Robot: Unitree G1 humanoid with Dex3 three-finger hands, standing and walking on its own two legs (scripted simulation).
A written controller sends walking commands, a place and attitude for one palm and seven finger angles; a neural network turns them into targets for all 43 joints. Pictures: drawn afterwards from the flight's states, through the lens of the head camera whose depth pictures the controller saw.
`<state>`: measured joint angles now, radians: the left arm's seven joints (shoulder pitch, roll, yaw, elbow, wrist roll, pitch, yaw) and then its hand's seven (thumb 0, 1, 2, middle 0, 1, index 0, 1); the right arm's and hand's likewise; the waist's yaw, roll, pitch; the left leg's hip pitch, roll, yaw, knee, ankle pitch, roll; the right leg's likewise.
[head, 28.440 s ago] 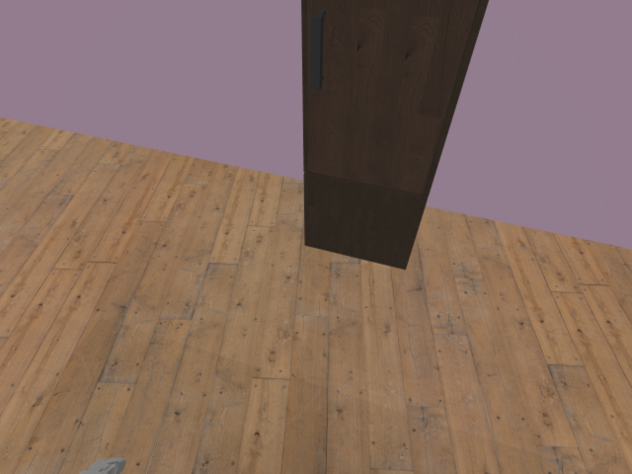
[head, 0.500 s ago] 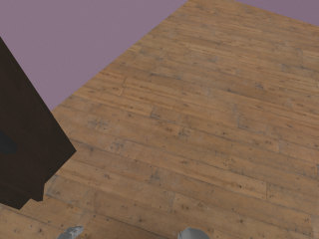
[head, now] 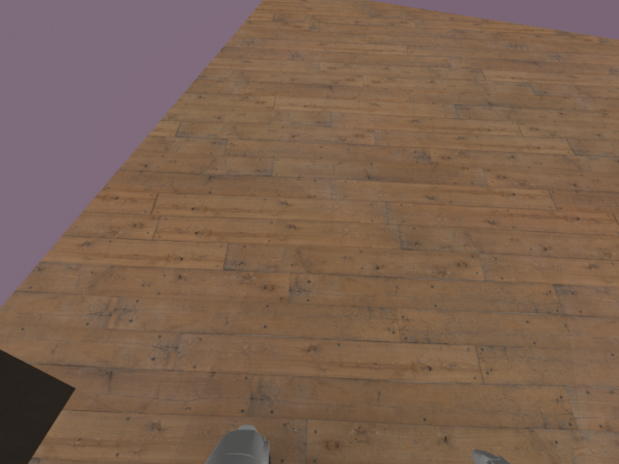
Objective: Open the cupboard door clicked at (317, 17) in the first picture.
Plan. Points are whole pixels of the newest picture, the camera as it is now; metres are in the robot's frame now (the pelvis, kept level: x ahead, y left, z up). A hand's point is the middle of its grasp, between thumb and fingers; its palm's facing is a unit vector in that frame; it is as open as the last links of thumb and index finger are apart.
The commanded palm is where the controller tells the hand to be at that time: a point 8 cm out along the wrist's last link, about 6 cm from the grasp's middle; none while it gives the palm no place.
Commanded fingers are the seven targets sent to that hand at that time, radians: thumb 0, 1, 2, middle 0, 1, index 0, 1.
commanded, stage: walk to a spot facing it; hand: left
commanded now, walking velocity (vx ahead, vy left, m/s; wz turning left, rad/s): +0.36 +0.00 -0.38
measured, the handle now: out of the picture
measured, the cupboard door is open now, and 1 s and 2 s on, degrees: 44 44 44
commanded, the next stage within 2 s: turn to face it in 1.20 s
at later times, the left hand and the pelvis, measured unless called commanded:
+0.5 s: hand (268, 285) +0.42 +0.11 -0.16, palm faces -0.29 -0.93 -0.22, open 7.4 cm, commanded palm none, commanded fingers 0.00 0.90 0.90 -0.20 -0.30 -0.20 -0.30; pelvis +0.23 -0.03 -0.02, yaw -13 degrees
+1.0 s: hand (277, 245) +0.53 +0.11 -0.18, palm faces -0.23 -0.96 -0.16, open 7.3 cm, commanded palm none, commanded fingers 0.00 0.90 0.90 -0.20 -0.30 -0.20 -0.30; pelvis +0.47 -0.07 -0.01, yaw -17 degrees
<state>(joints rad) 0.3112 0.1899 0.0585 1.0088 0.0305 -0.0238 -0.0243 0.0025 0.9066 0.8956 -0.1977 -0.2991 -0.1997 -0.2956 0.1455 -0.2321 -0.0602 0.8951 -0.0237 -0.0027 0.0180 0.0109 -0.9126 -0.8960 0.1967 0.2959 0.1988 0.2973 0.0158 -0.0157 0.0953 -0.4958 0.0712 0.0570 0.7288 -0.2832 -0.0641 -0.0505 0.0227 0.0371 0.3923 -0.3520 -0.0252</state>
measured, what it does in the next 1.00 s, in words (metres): walks ahead, turning right: left foot, then right foot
